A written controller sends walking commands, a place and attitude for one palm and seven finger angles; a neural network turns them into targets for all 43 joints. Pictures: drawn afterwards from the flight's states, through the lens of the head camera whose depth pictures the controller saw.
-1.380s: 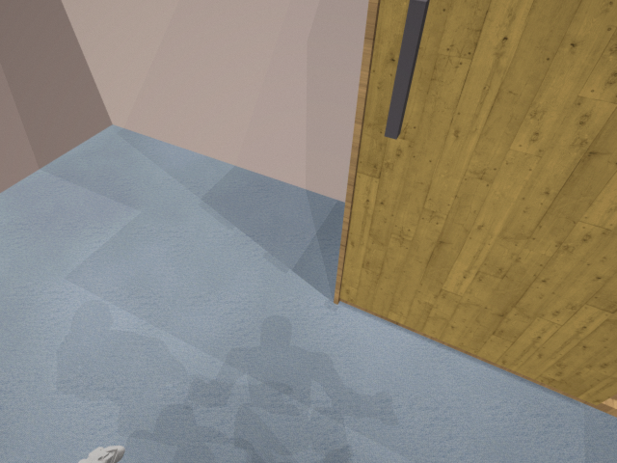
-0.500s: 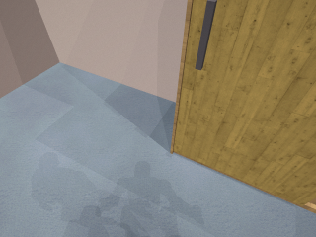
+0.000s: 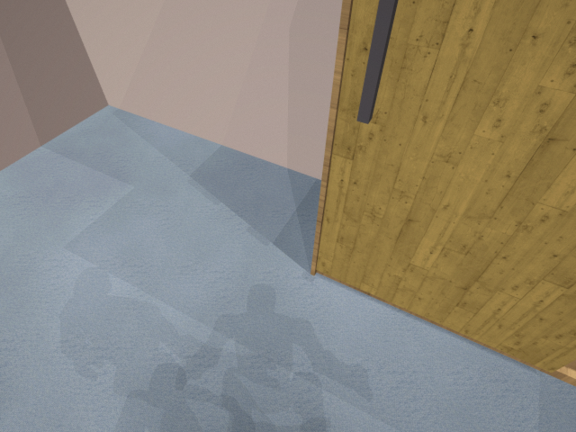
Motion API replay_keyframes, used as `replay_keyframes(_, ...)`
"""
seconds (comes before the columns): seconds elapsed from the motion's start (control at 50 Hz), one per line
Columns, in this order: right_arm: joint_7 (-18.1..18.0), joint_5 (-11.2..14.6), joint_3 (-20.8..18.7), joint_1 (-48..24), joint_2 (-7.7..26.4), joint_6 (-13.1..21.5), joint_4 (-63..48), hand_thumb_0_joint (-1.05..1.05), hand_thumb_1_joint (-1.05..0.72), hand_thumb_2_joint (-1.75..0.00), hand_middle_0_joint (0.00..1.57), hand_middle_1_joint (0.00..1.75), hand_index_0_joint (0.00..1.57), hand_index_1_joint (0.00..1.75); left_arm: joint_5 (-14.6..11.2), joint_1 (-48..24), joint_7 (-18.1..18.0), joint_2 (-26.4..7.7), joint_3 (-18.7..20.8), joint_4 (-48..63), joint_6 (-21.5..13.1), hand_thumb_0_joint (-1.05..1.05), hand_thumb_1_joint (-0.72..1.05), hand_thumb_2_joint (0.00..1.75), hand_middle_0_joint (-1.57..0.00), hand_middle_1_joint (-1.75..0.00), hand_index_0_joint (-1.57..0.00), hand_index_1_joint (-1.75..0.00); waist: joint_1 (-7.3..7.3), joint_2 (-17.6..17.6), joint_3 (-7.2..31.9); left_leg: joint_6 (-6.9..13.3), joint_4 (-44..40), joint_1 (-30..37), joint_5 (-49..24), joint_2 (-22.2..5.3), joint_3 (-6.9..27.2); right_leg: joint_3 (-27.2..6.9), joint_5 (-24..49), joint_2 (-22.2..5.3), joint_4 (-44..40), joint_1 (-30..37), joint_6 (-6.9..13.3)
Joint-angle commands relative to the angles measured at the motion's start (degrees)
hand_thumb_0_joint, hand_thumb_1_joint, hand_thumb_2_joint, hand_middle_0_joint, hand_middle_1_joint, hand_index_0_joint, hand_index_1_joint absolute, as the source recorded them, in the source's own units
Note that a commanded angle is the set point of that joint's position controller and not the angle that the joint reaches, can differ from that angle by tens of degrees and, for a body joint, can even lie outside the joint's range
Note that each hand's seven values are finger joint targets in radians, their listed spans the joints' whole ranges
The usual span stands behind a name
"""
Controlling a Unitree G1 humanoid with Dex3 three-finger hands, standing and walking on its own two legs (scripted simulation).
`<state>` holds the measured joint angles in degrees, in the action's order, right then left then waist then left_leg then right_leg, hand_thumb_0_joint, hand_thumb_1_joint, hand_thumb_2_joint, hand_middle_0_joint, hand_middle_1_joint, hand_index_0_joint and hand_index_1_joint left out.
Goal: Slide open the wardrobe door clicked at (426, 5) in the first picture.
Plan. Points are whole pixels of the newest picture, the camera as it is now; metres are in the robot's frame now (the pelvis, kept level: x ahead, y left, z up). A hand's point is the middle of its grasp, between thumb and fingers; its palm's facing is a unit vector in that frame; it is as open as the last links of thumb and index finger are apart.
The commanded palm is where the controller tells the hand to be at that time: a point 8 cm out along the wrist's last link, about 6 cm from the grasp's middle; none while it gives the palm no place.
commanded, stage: look at it before walking up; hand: left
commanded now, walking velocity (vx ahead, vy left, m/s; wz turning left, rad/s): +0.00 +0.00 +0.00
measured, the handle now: (378, 60) +0.78 -0.13 +0.16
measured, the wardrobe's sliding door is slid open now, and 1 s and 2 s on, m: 0.00 0.00 0.00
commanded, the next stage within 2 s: turn to face it in 0.06 s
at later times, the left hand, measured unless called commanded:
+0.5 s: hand out of the picture +0.07 +0.21 -0.18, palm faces -0.13 -0.95 -0.27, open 7.4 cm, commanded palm none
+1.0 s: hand out of the picture +0.06 +0.15 -0.17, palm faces -0.22 -0.94 -0.24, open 7.4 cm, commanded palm none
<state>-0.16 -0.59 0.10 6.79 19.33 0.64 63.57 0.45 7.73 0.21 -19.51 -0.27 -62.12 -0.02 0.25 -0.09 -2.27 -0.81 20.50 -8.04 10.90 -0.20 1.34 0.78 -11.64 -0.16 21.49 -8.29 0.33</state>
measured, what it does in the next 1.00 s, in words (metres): lifts its left foot, turning right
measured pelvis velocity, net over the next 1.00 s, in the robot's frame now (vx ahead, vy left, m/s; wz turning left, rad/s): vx -0.02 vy -0.03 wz -0.32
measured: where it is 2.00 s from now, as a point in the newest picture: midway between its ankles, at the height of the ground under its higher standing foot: outside the picture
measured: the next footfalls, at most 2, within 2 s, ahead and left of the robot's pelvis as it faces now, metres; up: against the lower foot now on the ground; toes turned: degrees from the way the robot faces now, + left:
left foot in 1.18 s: +0.04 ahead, +0.10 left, +0.00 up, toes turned -21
right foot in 1.68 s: +0.10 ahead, -0.17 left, +0.00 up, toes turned -32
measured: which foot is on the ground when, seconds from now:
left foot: down 0.00-0.60, up 0.62-1.00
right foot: down 0.00-1.00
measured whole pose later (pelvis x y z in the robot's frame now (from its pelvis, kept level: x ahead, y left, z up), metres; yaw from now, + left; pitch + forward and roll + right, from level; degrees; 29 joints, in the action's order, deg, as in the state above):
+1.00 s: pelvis -0.02 -0.03 +0.00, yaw -18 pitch +1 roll +1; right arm -2.0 -1.0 -3.3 8.9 12.7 -2.8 56.8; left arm 1.3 16.4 -0.9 -10.0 2.8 -54.4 1.4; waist 1.9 0.5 -1.6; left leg -3.7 54.0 -24.0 21.7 -2.4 1.2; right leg -4.0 -10.8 5.6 25.3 -15.2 4.8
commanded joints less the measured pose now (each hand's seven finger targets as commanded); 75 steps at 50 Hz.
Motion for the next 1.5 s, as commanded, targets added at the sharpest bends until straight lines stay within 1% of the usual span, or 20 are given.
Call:
replay_keyframes(0.0, -0.6, 0.1, -2.3, -2.6, 11.4, 1.2, -3.8, 0.0, -0.9, -0.9, 0.2, 0.3, 0.2, 0.3, 0.2, -2.8, -0.9, -11.8, 2.5, 3.5, -1.7, 0.0, 0.9, 0.9, -0.2, -0.3, -0.2, -0.3, -0.19, 0.0, 4.0, 1.9, -2.9, 0.3, -7.3, -6.2, 5.2, -6.4, 6.7, -7.1, -3.8, 1.4, 1.5)
replay_keyframes(0.16, -0.8, 0.1, -2.3, -3.0, 11.8, 1.4, -3.8, 0.0, -0.9, -0.9, 0.2, 0.3, 0.2, 0.3, 0.1, -2.7, -0.9, -11.9, 2.5, 3.6, -1.7, 0.0, 0.9, 0.9, -0.2, -0.3, -0.2, -0.3, -0.06, 0.4, 4.8, 1.8, -2.6, 2.3, -10.3, -6.6, 4.3, -6.6, 11.2, -7.1, -3.2, 1.5, 1.7)
replay_keyframes(0.3, -1.7, -0.1, -2.6, 2.6, 5.4, -0.9, -6.2, 0.0, -0.9, -0.9, 0.2, 0.3, 0.2, 0.3, 0.4, 1.6, -1.0, -6.3, 2.8, 6.2, 1.6, 0.0, 0.9, 0.9, -0.2, -0.3, -0.2, -0.3, -0.66, -0.5, 2.9, 0.6, 4.1, 0.4, -7.7, -7.7, -0.7, -9.6, 16.2, -5.9, 3.8, -5.0, 1.6)
replay_keyframes(0.42, -1.9, -0.3, -4.6, 1.6, 6.6, -1.2, -10.5, 0.0, -0.9, -0.9, 0.2, 0.3, 0.2, 0.3, 0.6, 2.6, -0.1, -3.9, 3.8, 10.4, 2.5, 0.0, 0.9, 0.9, -0.2, -0.3, -0.2, -0.3, -0.36, 6.5, 2.6, 4.3, 1.3, -1.7, -2.1, -14.0, 2.9, -6.4, 6.3, -0.4, 16.4, -12.2, 0.2)
replay_keyframes(0.48, -1.8, -0.5, -5.1, 0.3, 6.4, -0.7, -11.9, 0.0, -0.9, -0.9, 0.2, 0.3, 0.2, 0.3, 0.7, 3.9, 0.2, -1.4, 4.3, 11.8, 3.0, 0.0, 0.9, 0.9, -0.2, -0.3, -0.2, -0.3, 0.27, 12.1, 2.8, 10.3, -0.9, -2.5, -13.4, -20.8, 5.0, -1.6, -17.0, 0.0, 30.4, -14.0, -1.4)
replay_keyframes(0.54, -1.8, -0.8, -5.5, -2.8, 5.7, -1.0, -13.0, 0.0, -0.9, -0.9, 0.2, 0.3, 0.2, 0.3, 0.7, 10.1, 0.5, 0.0, 4.9, 11.0, 2.4, 0.0, 0.9, 0.9, -0.2, -0.3, -0.2, -0.3, 3.82, 8.2, 3.9, 6.4, 9.7, -6.1, -13.9, -17.7, -2.4, -0.2, -9.3, -1.8, 17.6, -5.3, -0.8)
replay_keyframes(0.56, -1.6, -0.4, -5.5, -2.7, 4.4, -1.4, -13.1, 0.0, -0.9, -0.9, 0.2, 0.3, 0.2, 0.3, 1.1, 13.3, 0.4, -1.9, 5.4, 10.0, 1.7, 0.0, 0.9, 0.9, -0.2, -0.3, -0.2, -0.3, 5.09, 1.4, 4.3, 2.3, 19.9, -10.1, -5.4, -12.8, -6.6, -2.8, 2.5, -3.4, 7.0, -0.6, -0.5)
replay_keyframes(0.58, -1.4, -0.1, -4.7, -0.1, -1.0, -1.8, -14.5, 0.0, -0.9, -0.9, 0.2, 0.3, 0.2, 0.3, 1.9, 14.0, -0.6, -8.3, 6.5, 10.1, 0.6, 0.0, 0.9, 0.9, -0.2, -0.3, -0.2, -0.3, 4.18, -20.0, 3.1, -2.2, 35.0, -24.1, 19.0, -2.8, -9.7, -26.5, 16.8, -17.1, -2.7, 3.1, 3.3)
replay_keyframes(0.6, -1.6, 0.0, -4.4, -1.7, -0.6, -2.1, -15.5, 0.0, -0.9, -0.9, 0.2, 0.3, 0.2, 0.3, 0.9, 15.1, -1.2, -9.0, 6.3, 10.2, 0.7, 0.0, 0.9, 0.9, -0.2, -0.3, -0.2, -0.3, 4.67, -17.7, 3.5, -2.2, 41.1, -23.7, 24.2, -1.5, -2.1, -31.8, 27.0, -21.5, -4.4, -0.6, 8.6)
replay_keyframes(0.66, -1.3, -0.2, -4.9, 0.1, -0.2, -2.2, -12.5, 0.0, -0.9, -0.9, 0.2, 0.3, 0.2, 0.3, 0.7, 7.8, -1.5, -4.5, 5.9, 12.1, 0.7, 0.0, 0.9, 0.9, -0.2, -0.3, -0.2, -0.3, 1.2, -8.1, 1.4, -1.9, 46.9, -24.5, 13.9, -3.7, 1.2, -24.6, 11.7, -15.2, -4.2, -3.0, 10.0)
replay_keyframes(0.74, -1.4, -0.5, -4.6, 3.1, -1.9, -2.2, -10.5, 0.0, -0.9, -0.9, 0.2, 0.3, 0.2, 0.3, 0.5, 8.9, -1.7, -1.9, 5.6, 11.6, -0.1, 0.0, 0.9, 0.9, -0.2, -0.3, -0.2, -0.3, 0.46, -4.0, 5.6, -2.9, 44.6, -23.6, 8.5, -3.4, 0.3, -18.5, 19.5, -11.5, -1.7, 1.7, 8.7)
replay_keyframes(1.0, -1.9, 0.0, -3.9, 0.8, -3.5, -1.6, -11.5, 0.0, -0.9, -0.9, 0.2, 0.3, 0.2, 0.3, 1.4, 11.7, -1.9, -1.7, 6.2, 10.1, 0.5, 0.0, 0.9, 0.9, -0.2, -0.3, -0.2, -0.3, 2.36, -7.1, 4.7, -2.0, 25.6, -17.1, 13.2, -1.7, -0.4, -24.6, 16.6, -11.3, -3.1, 0.4, 11.6)
replay_keyframes(1.06, -2.0, 0.3, -3.7, 3.7, -3.9, -1.2, -10.9, 0.0, -0.9, -0.9, 0.2, 0.3, 0.2, 0.3, 1.3, 9.8, -1.8, -2.2, 6.2, 10.3, 0.7, 0.0, 0.9, 0.9, -0.2, -0.3, -0.2, -0.3, 0.93, -7.4, 5.0, -0.9, 18.3, -11.9, 11.6, -0.9, -0.7, -25.0, 14.6, -10.3, -3.0, -2.3, 10.7)
replay_keyframes(1.12, -1.7, 0.0, -3.4, 11.7, -3.8, 0.0, -8.3, 0.0, -0.9, -0.9, 0.2, 0.3, 0.2, 0.3, 0.7, 7.5, -1.5, -1.0, 5.8, 10.5, 0.7, 0.0, 0.9, 0.9, -0.2, -0.3, -0.2, -0.3, -1.92, -3.9, 5.7, 0.2, 3.2, 4.2, 5.4, -1.1, -1.5, -21.5, -11.4, -5.4, -3.1, -12.9, 6.3)
replay_keyframes(1.14, -1.7, -0.4, -3.8, 13.9, -1.2, 0.5, -8.0, 0.0, -0.9, -0.9, 0.2, 0.3, 0.2, 0.3, 0.6, 7.3, -1.1, 0.9, 5.3, 11.3, 0.8, 0.0, 0.9, 0.9, -0.2, -0.3, -0.2, -0.3, -2.83, 3.2, 4.4, 2.5, -2.7, 9.3, 14.6, -6.6, 5.4, -17.6, -21.2, -1.1, 2.0, -21.8, 4.2)
replay_keyframes(1.16, -1.7, -1.4, -4.9, 15.7, 3.9, 0.3, -8.2, 0.0, -0.9, -0.9, 0.2, 0.3, 0.2, 0.3, 0.6, 6.7, -0.5, 3.6, 4.8, 12.1, 0.9, 0.0, 0.9, 0.9, -0.2, -0.3, -0.2, -0.3, -4.03, 16.7, 0.4, 7.1, -11.4, 8.3, 31.6, -17.6, 21.6, -7.4, -22.5, 6.5, 16.9, -30.4, 1.3)
replay_keyframes(1.18, -1.6, -1.3, -5.0, 13.9, 5.3, -0.2, -9.4, 0.0, -0.9, -0.9, 0.2, 0.3, 0.2, 0.3, 0.9, 4.1, -0.6, 3.0, 5.2, 13.3, 0.7, 0.0, 0.9, 0.9, -0.2, -0.3, -0.2, -0.3, -3.5, 16.8, -5.2, 10.7, -16.7, -1.7, 37.3, -24.1, 27.6, -3.8, -18.1, 4.9, 28.2, -30.8, 0.1)
replay_keyframes(1.22, -1.7, -0.9, -3.4, 9.1, 0.4, 0.5, -10.1, 0.0, -0.9, -0.9, 0.2, 0.3, 0.2, 0.3, 2.1, 6.2, 0.0, 1.6, 5.9, 10.8, 0.6, 0.0, 0.9, 0.9, -0.2, -0.3, -0.2, -0.3, 0.22, 10.3, -6.2, 9.3, -15.7, -6.8, 27.9, -18.2, 21.6, -5.7, -10.6, 1.5, 38.5, -28.5, -0.3)
replay_keyframes(1.3, -1.9, -0.5, -3.0, 13.3, -1.6, 2.2, -8.1, 0.0, -0.9, -0.9, 0.2, 0.3, 0.2, 0.3, 1.6, 9.3, 1.2, 4.5, 5.1, 8.0, 0.1, 0.0, 0.9, 0.9, -0.2, -0.3, -0.2, -0.3, 0.58, 6.2, -3.8, 7.0, -13.1, -2.7, 16.3, -11.3, 9.2, -2.0, -2.3, 0.3, 43.9, -29.1, -0.9)
replay_keyframes(1.48, -2.1, -1.0, -3.0, 25.1, -3.5, 3.4, -1.7, 0.0, -0.9, -0.9, 0.2, 0.3, 0.2, 0.3, 1.3, -2.0, 1.6, 6.7, 3.7, 10.4, -0.6, 0.0, 0.9, 0.9, -0.2, -0.3, -0.2, -0.3, -4.06, 6.7, -6.2, 12.1, -11.5, 4.6, 0.7, -15.4, 8.4, 2.6, -4.3, -5.1, 25.1, -28.6, -2.1)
